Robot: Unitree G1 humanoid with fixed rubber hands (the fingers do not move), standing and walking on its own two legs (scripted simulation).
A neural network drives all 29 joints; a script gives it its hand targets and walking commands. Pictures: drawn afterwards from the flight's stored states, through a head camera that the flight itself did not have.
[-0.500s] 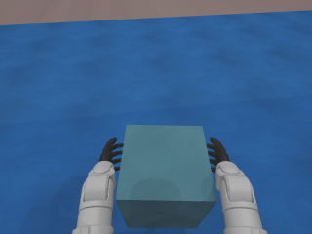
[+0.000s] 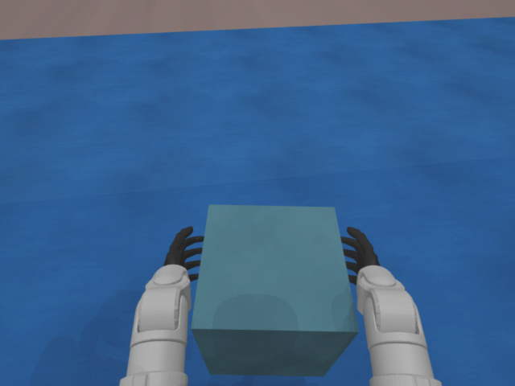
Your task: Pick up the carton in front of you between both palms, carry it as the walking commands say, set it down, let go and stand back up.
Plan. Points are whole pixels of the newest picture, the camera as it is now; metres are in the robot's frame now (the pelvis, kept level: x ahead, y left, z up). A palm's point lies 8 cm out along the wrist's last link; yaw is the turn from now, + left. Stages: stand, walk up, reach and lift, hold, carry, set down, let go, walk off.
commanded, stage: carry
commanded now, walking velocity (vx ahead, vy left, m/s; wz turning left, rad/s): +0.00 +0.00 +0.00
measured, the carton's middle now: (269, 294) +0.29 +0.00 -0.03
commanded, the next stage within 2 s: hold in 0.04 s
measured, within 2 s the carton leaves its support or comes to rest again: neither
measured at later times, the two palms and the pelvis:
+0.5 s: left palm (170, 275) +0.28 +0.16 +0.05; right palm (358, 262) +0.31 -0.14 +0.05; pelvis +0.01 -0.02 +0.01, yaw +6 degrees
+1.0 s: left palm (188, 293) +0.33 +0.16 -0.10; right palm (336, 287) +0.35 -0.14 -0.11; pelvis -0.03 -0.03 -0.04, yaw +5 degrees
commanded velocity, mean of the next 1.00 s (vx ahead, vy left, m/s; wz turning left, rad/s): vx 0.00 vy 0.00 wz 0.00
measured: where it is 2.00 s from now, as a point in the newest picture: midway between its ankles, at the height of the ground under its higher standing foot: outside the picture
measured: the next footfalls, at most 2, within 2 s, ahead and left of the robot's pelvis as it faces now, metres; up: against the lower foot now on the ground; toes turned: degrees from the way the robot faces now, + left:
none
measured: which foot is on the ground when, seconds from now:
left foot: down 0.00-1.00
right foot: down 0.00-1.00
